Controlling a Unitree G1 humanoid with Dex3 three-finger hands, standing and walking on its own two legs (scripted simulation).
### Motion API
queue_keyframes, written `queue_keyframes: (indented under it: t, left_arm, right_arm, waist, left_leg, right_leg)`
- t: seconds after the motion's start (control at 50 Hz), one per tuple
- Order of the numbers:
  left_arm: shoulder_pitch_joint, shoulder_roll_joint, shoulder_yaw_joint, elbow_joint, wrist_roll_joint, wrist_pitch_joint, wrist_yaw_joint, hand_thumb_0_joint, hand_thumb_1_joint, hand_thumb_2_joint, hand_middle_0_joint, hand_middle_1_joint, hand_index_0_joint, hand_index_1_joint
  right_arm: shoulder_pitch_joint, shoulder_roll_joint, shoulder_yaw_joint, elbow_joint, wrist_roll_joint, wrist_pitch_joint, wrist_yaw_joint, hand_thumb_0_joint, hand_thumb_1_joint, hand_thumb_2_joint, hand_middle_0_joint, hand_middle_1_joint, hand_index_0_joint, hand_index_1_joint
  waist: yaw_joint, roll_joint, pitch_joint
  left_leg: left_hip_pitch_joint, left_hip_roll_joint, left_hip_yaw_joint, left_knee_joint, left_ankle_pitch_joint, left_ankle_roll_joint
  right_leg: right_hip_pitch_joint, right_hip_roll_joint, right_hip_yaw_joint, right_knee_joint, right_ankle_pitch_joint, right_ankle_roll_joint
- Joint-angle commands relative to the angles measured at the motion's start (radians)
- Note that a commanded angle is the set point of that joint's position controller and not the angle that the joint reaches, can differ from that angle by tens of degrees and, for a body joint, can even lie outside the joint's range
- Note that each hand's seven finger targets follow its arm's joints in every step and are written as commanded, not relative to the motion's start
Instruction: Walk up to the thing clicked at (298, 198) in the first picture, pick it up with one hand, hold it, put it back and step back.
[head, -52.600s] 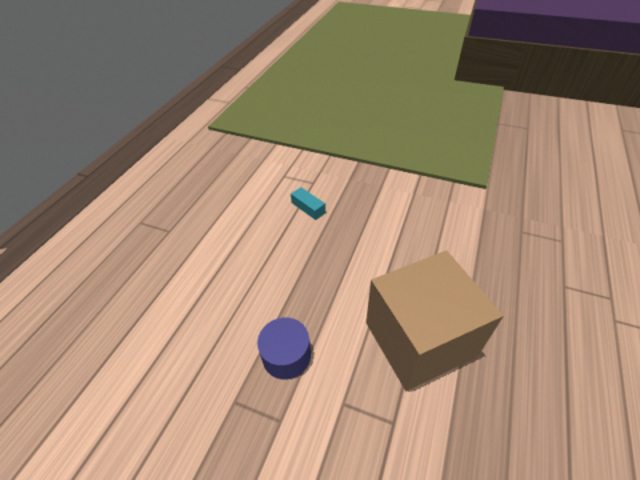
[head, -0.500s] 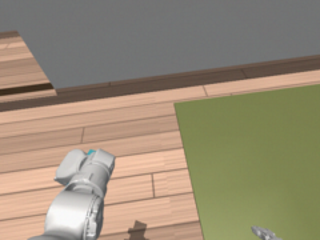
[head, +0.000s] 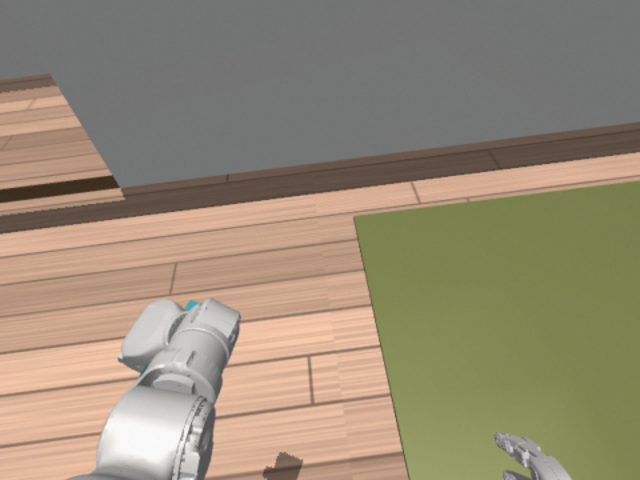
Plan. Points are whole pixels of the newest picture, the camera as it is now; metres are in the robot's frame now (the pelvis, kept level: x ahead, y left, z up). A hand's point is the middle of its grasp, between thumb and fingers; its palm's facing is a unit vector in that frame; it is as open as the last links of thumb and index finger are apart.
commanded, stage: hold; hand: left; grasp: from above
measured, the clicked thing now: (185, 360) +0.33 +0.23 -0.07
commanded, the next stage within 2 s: crouch in 0.72 s
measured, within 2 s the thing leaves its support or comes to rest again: neither
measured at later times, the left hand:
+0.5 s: hand (178, 347) +0.32 +0.22 -0.01, palm faces -0.10 -0.43 -0.90, open 9.9 cm
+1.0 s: hand (179, 352) +0.31 +0.22 -0.02, palm faces -0.13 -0.41 -0.90, open 9.9 cm
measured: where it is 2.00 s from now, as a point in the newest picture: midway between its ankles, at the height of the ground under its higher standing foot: outside the picture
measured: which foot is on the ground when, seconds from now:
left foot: down 0.00-1.00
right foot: down 0.00-1.00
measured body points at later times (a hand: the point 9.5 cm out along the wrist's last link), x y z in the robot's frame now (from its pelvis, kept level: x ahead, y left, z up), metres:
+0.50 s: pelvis +0.00 +0.00 +0.01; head +0.02 -0.02 +0.45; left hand +0.33 +0.24 +0.04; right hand +0.16 -0.25 -0.11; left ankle +0.00 +0.15 -0.72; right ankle -0.01 -0.12 -0.72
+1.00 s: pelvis +0.00 +0.00 +0.01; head +0.01 -0.02 +0.46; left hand +0.32 +0.23 +0.04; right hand +0.16 -0.25 -0.11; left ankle +0.00 +0.15 -0.72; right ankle -0.01 -0.12 -0.72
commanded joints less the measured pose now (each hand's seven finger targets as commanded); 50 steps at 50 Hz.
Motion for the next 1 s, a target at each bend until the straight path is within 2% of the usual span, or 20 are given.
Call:
queue_keyframes:
  t: [0.0, 0.06, 0.14, 0.24, 0.26, 0.36, 0.44, 0.46, 0.5, 0.56, 0.58, 0.66, 0.72, 0.76, 0.78, 0.8, 0.82, 0.86, 0.9, 0.98]
  left_arm:
    - [-0.436, 0.176, -0.022, -0.157, 0.059, 0.007, 0.040, 0.000, 0.391, 0.862, -0.791, -0.828, -0.768, -0.850]
    - [-0.435, 0.159, -0.028, -0.164, 0.057, 0.010, 0.036, 0.000, 0.393, 0.856, -0.792, -0.830, -0.771, -0.850]
    - [-0.418, 0.167, -0.027, -0.170, 0.055, 0.022, 0.037, 0.000, 0.371, 0.829, -0.763, -0.837, -0.751, -0.848]
    - [-0.430, 0.177, -0.021, -0.194, 0.056, 0.032, 0.032, 0.000, 0.404, 0.834, -0.781, -0.845, -0.771, -0.854]
    - [-0.447, 0.153, -0.041, -0.222, 0.056, 0.033, 0.029, 0.000, 0.400, 0.821, -0.779, -0.835, -0.770, -0.843]
    - [-0.415, 0.175, -0.022, -0.171, 0.060, 0.039, 0.024, 0.000, 0.422, 0.811, -0.787, -0.836, -0.784, -0.838]
    - [-0.452, 0.167, -0.028, -0.192, 0.063, 0.031, 0.017, 0.000, 0.418, 0.843, -0.804, -0.830, -0.788, -0.845]
    - [-0.446, 0.146, -0.038, -0.192, 0.059, 0.031, 0.014, 0.000, 0.391, 0.847, -0.789, -0.819, -0.768, -0.839]
    - [-0.436, 0.175, -0.023, -0.190, 0.063, 0.031, 0.014, 0.000, 0.405, 0.830, -0.795, -0.820, -0.779, -0.836]
    - [-0.451, 0.147, -0.038, -0.202, 0.067, 0.034, 0.012, 0.000, 0.396, 0.816, -0.783, -0.825, -0.772, -0.836]
    - [-0.448, 0.163, -0.037, -0.210, 0.072, 0.035, 0.013, 0.000, 0.383, 0.811, -0.779, -0.808, -0.764, -0.822]
    - [-0.440, 0.148, -0.038, -0.192, 0.074, 0.042, 0.009, 0.000, 0.365, 0.835, -0.770, -0.820, -0.750, -0.839]
    - [-0.441, 0.171, -0.027, -0.176, 0.077, 0.046, 0.011, 0.000, 0.384, 0.812, -0.771, -0.827, -0.760, -0.837]
    - [-0.449, 0.151, -0.042, -0.193, 0.079, 0.044, 0.010, 0.000, 0.382, 0.823, -0.772, -0.825, -0.758, -0.838]
    - [-0.436, 0.157, -0.036, -0.172, 0.082, 0.048, 0.010, 0.000, 0.371, 0.807, -0.760, -0.833, -0.752, -0.840]
    - [-0.454, 0.148, -0.042, -0.196, 0.078, 0.044, 0.009, 0.000, 0.451, 0.887, -0.840, -0.802, -0.832, -0.826]
    - [-0.425, 0.129, -0.043, -0.181, 0.070, 0.044, 0.006, 0.000, 0.441, 0.840, -0.780, -0.786, -0.803, -0.767]
    - [-0.430, 0.153, -0.030, -0.164, 0.072, 0.039, 0.009, 0.000, 0.436, 0.819, -0.795, -0.801, -0.821, -0.779]
    - [-0.413, 0.140, -0.030, -0.136, 0.073, 0.026, 0.012, 0.000, 0.439, 0.845, -0.809, -0.800, -0.827, -0.786]
    - [-0.416, 0.151, -0.018, -0.061, 0.076, -0.013, 0.030, 0.000, 0.457, 0.849, -0.838, -0.769, -0.848, -0.765]
  right_arm:
    - [-0.093, -0.134, -0.035, -0.116, 0.004, -0.050, -0.002, 0.000, -0.911, -0.905, 0.199, 0.300, 0.200, 0.300]
    - [-0.099, -0.132, -0.033, -0.120, 0.007, -0.047, -0.001, 0.000, -0.911, -0.905, 0.200, 0.300, 0.200, 0.300]
    - [-0.112, -0.132, -0.034, -0.123, 0.007, -0.049, 0.000, 0.000, -0.911, -0.905, 0.200, 0.300, 0.200, 0.300]
    - [-0.121, -0.134, -0.038, -0.131, 0.008, -0.045, 0.000, 0.000, -0.910, -0.904, 0.200, 0.300, 0.200, 0.300]
    - [-0.131, -0.127, -0.031, -0.131, 0.010, -0.047, 0.001, 0.000, -0.911, -0.905, 0.200, 0.300, 0.200, 0.300]
    - [-0.130, -0.131, -0.039, -0.130, 0.011, -0.046, 0.001, 0.000, -0.911, -0.905, 0.200, 0.300, 0.200, 0.300]
    - [-0.123, -0.132, -0.042, -0.136, 0.013, -0.046, 0.002, 0.000, -0.912, -0.905, 0.200, 0.300, 0.200, 0.300]
    - [-0.129, -0.128, -0.039, -0.134, 0.015, -0.046, 0.003, 0.000, -0.911, -0.905, 0.200, 0.300, 0.200, 0.300]
    - [-0.123, -0.137, -0.046, -0.138, 0.015, -0.045, 0.001, 0.000, -0.911, -0.905, 0.200, 0.300, 0.200, 0.300]
    - [-0.128, -0.131, -0.041, -0.148, 0.016, -0.043, 0.001, 0.000, -0.912, -0.905, 0.200, 0.300, 0.200, 0.300]
    - [-0.135, -0.133, -0.042, -0.146, 0.018, -0.046, 0.000, 0.000, -0.911, -0.905, 0.200, 0.300, 0.200, 0.300]
    - [-0.131, -0.135, -0.047, -0.153, 0.019, -0.042, 0.002, 0.000, -0.912, -0.906, 0.200, 0.300, 0.200, 0.300]
    - [-0.127, -0.134, -0.048, -0.144, 0.017, -0.046, 0.001, 0.000, -0.912, -0.906, 0.200, 0.300, 0.200, 0.300]
    - [-0.146, -0.127, -0.040, -0.150, 0.017, -0.046, 0.001, 0.000, -0.911, -0.906, 0.200, 0.300, 0.200, 0.300]
    - [-0.148, -0.126, -0.042, -0.147, 0.018, -0.050, 0.000, 0.000, -0.913, -0.906, 0.200, 0.300, 0.200, 0.300]
    - [-0.147, -0.125, -0.042, -0.146, 0.017, -0.049, 0.000, 0.000, -0.903, -0.910, 0.201, 0.301, 0.201, 0.301]
    - [-0.147, -0.126, -0.043, -0.147, 0.018, -0.048, 0.001, 0.000, -0.876, -0.894, 0.201, 0.300, 0.201, 0.300]
    - [-0.136, -0.130, -0.046, -0.139, 0.018, -0.052, -0.002, 0.000, -0.883, -0.895, 0.201, 0.300, 0.201, 0.300]
    - [-0.121, -0.128, -0.046, -0.139, 0.016, -0.052, -0.002, 0.000, -0.882, -0.895, 0.201, 0.300, 0.201, 0.300]
    - [-0.084, -0.116, -0.043, -0.108, 0.014, -0.061, -0.003, 0.000, -0.881, -0.895, 0.201, 0.300, 0.201, 0.300]
  waist:
    - [0.001, -0.079, -0.304]
    - [-0.001, -0.086, -0.310]
    - [0.014, -0.091, -0.306]
    - [0.011, -0.083, -0.321]
    - [0.005, -0.069, -0.303]
    - [0.025, -0.069, -0.284]
    - [0.011, -0.091, -0.327]
    - [0.007, -0.098, -0.332]
    - [0.018, -0.081, -0.332]
    - [0.010, -0.082, -0.335]
    - [0.016, -0.074, -0.324]
    - [0.018, -0.093, -0.331]
    - [0.029, -0.077, -0.315]
    - [0.018, -0.075, -0.303]
    - [0.029, -0.072, -0.289]
    - [0.022, -0.058, -0.300]
    - [0.023, -0.091, -0.321]
    - [0.027, -0.090, -0.305]
    - [0.016, -0.120, -0.297]
    - [0.010, -0.128, -0.250]
  left_leg:
    - [0.127, -0.066, 0.038, -0.065, 0.241, 0.045]
    - [0.137, -0.065, 0.035, -0.073, 0.246, 0.046]
    - [0.143, -0.065, 0.036, -0.080, 0.258, 0.045]
    - [0.152, -0.066, 0.038, -0.081, 0.289, 0.045]
    - [0.156, -0.068, 0.038, -0.084, 0.282, 0.045]
    - [0.152, -0.061, 0.037, -0.097, 0.296, 0.039]
    - [0.157, -0.066, 0.037, -0.085, 0.316, 0.046]
    - [0.165, -0.067, 0.037, -0.089, 0.317, 0.047]
    - [0.165, -0.066, 0.038, -0.094, 0.329, 0.046]
    - [0.179, -0.068, 0.035, -0.096, 0.334, 0.047]
    - [0.176, -0.066, 0.036, -0.102, 0.323, 0.046]
    - [0.165, -0.071, 0.038, -0.095, 0.334, 0.050]
    - [0.154, -0.068, 0.038, -0.107, 0.318, 0.047]
    - [0.167, -0.068, 0.040, -0.112, 0.293, 0.048]
    - [0.155, -0.066, 0.040, -0.118, 0.282, 0.045]
    - [0.165, -0.066, 0.039, -0.118, 0.287, 0.045]
    - [0.172, -0.065, 0.036, -0.112, 0.302, 0.048]
    - [0.159, -0.062, 0.038, -0.111, 0.304, 0.047]
    - [0.150, -0.058, 0.036, -0.105, 0.306, 0.049]
    - [0.092, -0.055, 0.037, -0.086, 0.248, 0.052]
  right_leg:
    - [0.149, 0.051, -0.014, -0.114, 0.358, 0.010]
    - [0.153, 0.052, -0.016, -0.116, 0.355, 0.010]
    - [0.176, 0.053, -0.021, -0.122, 0.362, 0.009]
    - [0.180, 0.052, -0.018, -0.119, 0.404, 0.010]
    - [0.175, 0.050, -0.015, -0.131, 0.403, 0.011]
    - [0.182, 0.056, -0.026, -0.125, 0.375, 0.004]
    - [0.194, 0.047, -0.015, -0.125, 0.455, 0.012]
    - [0.204, 0.048, -0.015, -0.128, 0.461, 0.013]
    - [0.202, 0.051, -0.021, -0.120, 0.445, 0.007]
    - [0.193, 0.052, -0.021, -0.127, 0.451, 0.009]
    - [0.197, 0.054, -0.023, -0.128, 0.423, 0.005]
    - [0.205, 0.048, -0.018, -0.133, 0.469, 0.012]
    - [0.199, 0.051, -0.023, -0.135, 0.417, 0.004]
    - [0.184, 0.051, -0.018, -0.150, 0.381, 0.006]
    - [0.187, 0.052, -0.021, -0.150, 0.353, 0.002]
    - [0.181, 0.052, -0.018, -0.152, 0.358, 0.001]
    - [0.192, 0.053, -0.021, -0.148, 0.382, 0.005]
    - [0.191, 0.052, -0.020, -0.143, 0.386, 0.003]
    - [0.175, 0.051, -0.020, -0.136, 0.402, 0.005]
    - [0.121, 0.045, -0.009, -0.133, 0.348, 0.002]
